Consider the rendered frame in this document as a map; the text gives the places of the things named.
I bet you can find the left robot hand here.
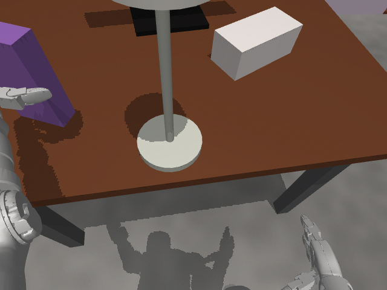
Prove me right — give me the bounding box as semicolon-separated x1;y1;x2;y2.
0;87;52;110

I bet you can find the left robot arm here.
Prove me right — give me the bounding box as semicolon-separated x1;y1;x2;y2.
0;111;42;290

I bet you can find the right robot arm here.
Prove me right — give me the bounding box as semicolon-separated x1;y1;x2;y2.
319;275;353;290

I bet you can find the desk lamp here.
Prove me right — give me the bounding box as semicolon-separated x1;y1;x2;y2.
112;0;210;172

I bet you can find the table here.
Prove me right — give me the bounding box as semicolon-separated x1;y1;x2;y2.
0;0;387;248

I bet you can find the right robot hand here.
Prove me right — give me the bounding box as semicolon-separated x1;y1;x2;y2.
281;214;342;290

